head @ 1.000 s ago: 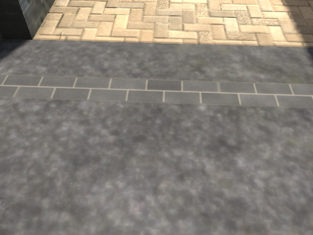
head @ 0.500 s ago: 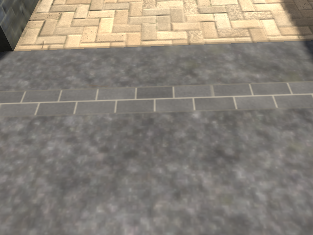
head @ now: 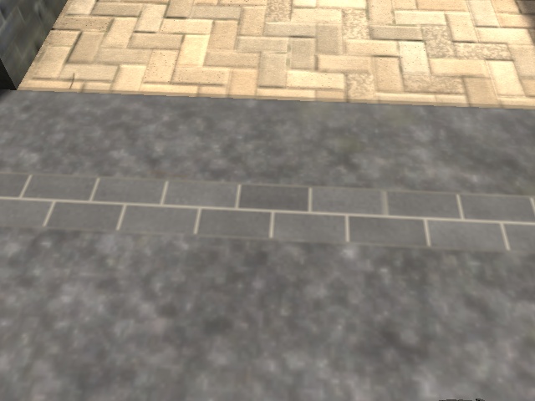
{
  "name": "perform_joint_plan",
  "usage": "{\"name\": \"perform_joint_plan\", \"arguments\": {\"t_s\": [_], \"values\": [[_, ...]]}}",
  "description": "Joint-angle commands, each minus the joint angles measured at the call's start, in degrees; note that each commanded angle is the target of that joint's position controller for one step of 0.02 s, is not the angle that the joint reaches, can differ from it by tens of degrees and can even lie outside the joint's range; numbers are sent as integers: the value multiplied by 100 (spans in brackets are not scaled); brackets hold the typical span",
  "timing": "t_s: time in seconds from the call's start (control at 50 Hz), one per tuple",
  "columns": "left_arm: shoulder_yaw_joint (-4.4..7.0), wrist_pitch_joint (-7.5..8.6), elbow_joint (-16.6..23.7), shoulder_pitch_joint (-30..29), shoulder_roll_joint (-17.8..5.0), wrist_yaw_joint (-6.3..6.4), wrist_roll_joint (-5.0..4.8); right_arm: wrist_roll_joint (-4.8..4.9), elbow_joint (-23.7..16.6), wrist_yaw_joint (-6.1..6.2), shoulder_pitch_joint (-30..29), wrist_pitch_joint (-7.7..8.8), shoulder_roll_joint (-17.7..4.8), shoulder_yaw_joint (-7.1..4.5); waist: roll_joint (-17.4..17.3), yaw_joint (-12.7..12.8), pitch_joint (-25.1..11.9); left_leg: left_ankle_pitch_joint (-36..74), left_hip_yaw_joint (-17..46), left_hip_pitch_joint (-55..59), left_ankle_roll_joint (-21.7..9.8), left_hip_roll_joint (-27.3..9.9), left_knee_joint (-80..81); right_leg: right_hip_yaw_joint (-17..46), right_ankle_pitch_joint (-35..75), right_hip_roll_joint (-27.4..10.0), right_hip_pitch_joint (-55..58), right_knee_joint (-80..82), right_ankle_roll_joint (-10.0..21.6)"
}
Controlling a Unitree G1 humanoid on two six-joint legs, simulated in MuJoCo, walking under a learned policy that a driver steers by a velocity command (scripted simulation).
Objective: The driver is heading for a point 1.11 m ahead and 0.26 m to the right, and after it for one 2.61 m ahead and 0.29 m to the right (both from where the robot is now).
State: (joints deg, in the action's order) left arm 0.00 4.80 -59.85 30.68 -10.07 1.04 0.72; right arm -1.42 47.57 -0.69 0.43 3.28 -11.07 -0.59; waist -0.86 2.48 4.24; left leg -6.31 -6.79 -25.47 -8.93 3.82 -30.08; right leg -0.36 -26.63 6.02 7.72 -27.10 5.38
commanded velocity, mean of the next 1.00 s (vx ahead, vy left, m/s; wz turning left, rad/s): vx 0.50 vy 0.00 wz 0.00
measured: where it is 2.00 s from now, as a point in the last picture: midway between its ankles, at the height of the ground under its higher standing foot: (324, 189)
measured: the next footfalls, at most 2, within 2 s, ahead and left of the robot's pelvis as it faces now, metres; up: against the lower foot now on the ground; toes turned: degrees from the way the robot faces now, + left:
right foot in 0.54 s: +0.47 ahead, -0.11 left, +0.00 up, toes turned -2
left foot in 1.10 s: +0.76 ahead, +0.07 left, +0.00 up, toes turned +2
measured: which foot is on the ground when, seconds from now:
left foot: down 0.00-0.54, up 0.56-1.00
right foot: up 0.00-0.52, down 0.54-1.00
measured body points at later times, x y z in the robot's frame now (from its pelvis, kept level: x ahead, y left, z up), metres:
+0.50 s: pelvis +0.27 -0.02 +0.02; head +0.31 -0.02 +0.46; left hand +0.48 +0.18 -0.09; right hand +0.16 -0.24 -0.12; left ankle +0.12 +0.05 -0.72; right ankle +0.43 -0.12 -0.70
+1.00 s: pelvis +0.54 -0.04 +0.02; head +0.57 -0.04 +0.47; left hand +0.44 +0.18 -0.12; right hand +0.73 -0.25 -0.10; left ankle +0.70 +0.09 -0.68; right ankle +0.43 -0.11 -0.72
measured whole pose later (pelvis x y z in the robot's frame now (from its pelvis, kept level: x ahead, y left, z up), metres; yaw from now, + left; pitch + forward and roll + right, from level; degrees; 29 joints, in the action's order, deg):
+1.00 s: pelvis +0.54 -0.04 +0.02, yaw +1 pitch +0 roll -1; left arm 1.1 5.6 -61.6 28.2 -9.5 0.2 1.0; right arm -1.3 51.1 -1.7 1.4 2.1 -11.1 -1.2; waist -1.8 4.0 2.8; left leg -1.6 -3.3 -34.0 -2.8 -4.1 -37.3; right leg -4.0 -15.5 5.1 4.8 -10.2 4.4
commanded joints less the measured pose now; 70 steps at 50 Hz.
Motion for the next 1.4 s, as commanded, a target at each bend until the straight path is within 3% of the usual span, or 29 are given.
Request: {"name": "perform_joint_plan", "arguments": {"t_s": [0.02, 0.04, 0.06, 0.1, 0.16, 0.22, 0.32, 0.44, 0.48, 0.52, 0.54, 0.56, 0.58, 0.6, 0.62, 0.64, 0.68, 0.74, 0.86, 1.0, 1.04, 1.08, 1.1, 1.12, 1.14, 1.16, 1.2, 1.24, 1.4], "values": [[57, 25, 461, 546, -162, -62, -80, -186, 532, 103, 2704, 3, -1519, -467, -1039, -687, -1885, -507, 4486, 4557, -1449, -2764, 673, 111, -518, -32, -3835, -5422, -63], [171, 10, 480, 10, -766, -54, 47, 102, 507, 33, 2228, -14, -1215, -459, -193, -784, -1334, -1902, 4593, 3792, -1412, -2482, 1472, 486, 99, -323, -4364, -5450, 100], [221, 39, 687, -567, -892, -97, 59, 142, 403, 14, 1616, 6, -886, -370, -116, -548, -445, -2223, 3781, 2819, -1197, -2312, 1849, 433, 684, -613, -4476, -5098, 133], [238, -9, 694, -800, -766, -142, 99, 75, 494, -7, 1443, 124, -458, -244, 218, -219, 63, -983, 2797, 1678, -808, -1852, 2151, 419, 998, -904, -3936, -4498, 79], [173, -178, 676, -707, -398, -237, 149, 95, 797, 31, 1847, 285, -449, -202, 42, 12, 47, 44, 1928, 1198, -599, -1509, 2345, 233, 1172, -1063, -3569, -3925, -129], [191, -241, 957, -1511, -490, -267, 138, 108, 951, 19, 2181, 317, -647, -220, -68, -90, 223, 458, 1490, 1317, -477, -1339, 2531, 16, 1847, -1252, -4195, -3257, -274], [142, -236, 1300, -2714, -439, -288, 52, 121, 1124, 36, 2794, 294, -612, -154, -201, -466, 207, 1589, 1072, 1933, -87, -1129, 2369, -304, 2829, -1133, -4417, -1778, -392], [121, -185, 1581, -3590, -490, -271, 41, 5, 1334, 145, 3274, 241, -687, -129, -319, -701, 238, 2527, 1108, 3229, -207, -1472, 1898, -415, 2453, -856, -4549, -801, -222], [154, -132, 1568, -3402, -558, -249, 42, -15, 1349, 182, 3106, 231, -760, -145, -351, -488, 166, 3416, 1032, 3388, -184, -1582, 1508, -450, 1974, -699, -4092, -510, -38], [263, -60, 1199, -2269, -729, -167, 58, -2, 1352, 189, 2908, 216, -857, -168, -382, 16, -386, 4642, 884, 3269, -42, -1492, 298, -560, 1719, -340, -2659, -114, 206], [362, 1, 864, -1247, -924, -105, 130, 43, 1309, 176, 2790, 216, -843, -155, -258, 449, -912, 4042, 714, 2600, 64, -1300, -828, -370, 1975, -506, -1260, 113, 399], [514, 35, 699, -296, -1463, -30, 292, 174, 1068, 139, 2836, 244, -536, -64, 405, 673, -1704, 1909, 442, 1018, 230, -897, -2660, 1285, 1459, -1932, 472, 131, 823], [591, -24, 657, -210, -1711, -96, 255, 270, 1119, 114, 3455, 224, -263, -55, 1306, 389, -2264, -2462, 448, -590, 370, 95, -4435, 3755, 1603, -3181, 1354, 732, 1582], [538, -70, 650, -626, -1351, -152, 34, 115, 1101, 134, 2948, 200, -770, -204, 460, 281, -1600, -2048, 1046, -1053, 275, -258, -4684, 3489, 1210, -2809, 745, 990, 1386], [456, -51, 722, -1213, -1055, -175, -18, 91, 917, 103, 2477, 233, -686, -204, 387, 66, -793, -1483, 1012, -1137, 277, -483, -4432, 2632, 1418, -2609, -147, 1228, 1192], [394, -7, 742, -1510, -786, -194, 6, 74, 872, 83, 2240, 234, -578, -199, 217, -91, -446, -1162, 974, -950, 297, -666, -4116, 2084, 1878, -2331, -777, 1446, 998], [285, 56, 575, -1490, -451, -158, 3, -55, 897, 8, 2317, 88, -375, -189, 350, -391, -260, -977, 914, -460, 422, -831, -3685, 1334, 2473, -1918, -1483, 1674, 713], [302, 164, 326, -1033, -616, -133, -31, -80, 802, -81, 2119, -44, -266, -200, 380, -496, -181, -738, 727, -559, 558, -868, -3360, 894, 3074, -1770, -1645, 1846, 711], [253, 152, 138, -442, -663, -127, -21, -5, 261, -112, 532, -79, -306, -154, 416, -196, 160, 451, 410, -1129, 738, -934, -1730, 423, 3495, -1521, -1444, 2064, 565], [250, 97, -127, 191, -752, -23, 64, 19, -133, -86, -505, -9, -402, -133, 450, 77, 298, 302, 324, -1140, 537, -696, -506, 550, 4220, -1875, -269, 1668, 637], [282, 71, -111, 16, -857, 11, 94, 31, -128, -67, -283, 67, -472, -168, 454, -110, 202, -138, 329, -695, 422, -549, -208, 601, 4969, -1921, -124, 1230, 586], [307, 53, -62, -259, -949, -9, 61, 19, 266, 17, 974, 172, -629, -276, 362, -658, -419, -155, 188, 1042, 252, -218, 371, 436, 5895, -1646, -456, -110, 403], [274, 71, 29, -328, -846, -37, 0, -94, 539, 92, 1974, 244, -939, -393, 146, -1010, -1055, -116, 688, 2608, 58, -727, 414, 297, 4912, -1365, -1384, -1351, 292], [156, 75, 245, -9, -335, -72, -204, -260, 552, 150, 2691, 267, -1529, -537, -779, -1015, -1952, -856, 2832, 4285, -353, -2440, 669, -126, 2150, -661, -3114, -3337, 50], [260, 22, 172, 275, -539, -34, -183, -108, 528, 88, 2486, 155, -1546, -567, -1121, -823, -2240, -1040, 4340, 4306, -702, -3033, 1355, 101, -286, -227, -3993, -4439, 61], [348, -39, 220, -161, -784, -21, -61, 0, 401, 65, 1859, 111, -1121, -472, -436, -586, -1341, -1503, 3622, 3471, -536, -2785, 1507, 357, 168, -656, -4271, -4671, 107], [340, -83, 332, -686, -492, -100, -3, 24, 326, 52, 1204, 181, -559, -329, -152, -342, -327, -1068, 2257, 2052, -164, -2268, 1994, 333, 860, -1019, -4073, -4224, 69], [364, -242, 354, -647, -361, -187, 118, 44, 467, 111, 1323, 264, -378, -274, -314, -127, -165, -328, 1447, 1567, 42, -1975, 2129, 281, 1045, -1136, -3797, -4028, -13], [354, -402, 1002, -2096, -293, -358, 91, 48, 759, 156, 2121, 402, -487, -279, -265, -183, 120, 1064, 30, 1882, 119, -1722, 2255, -47, 2511, -1190, -4729, -2782, -162]]}}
